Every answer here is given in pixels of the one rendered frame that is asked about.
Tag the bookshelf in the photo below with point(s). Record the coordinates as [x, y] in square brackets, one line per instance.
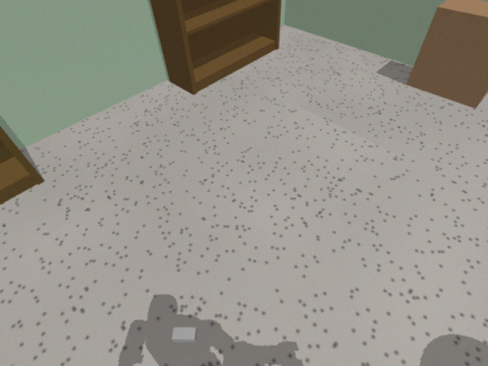
[204, 41]
[16, 173]

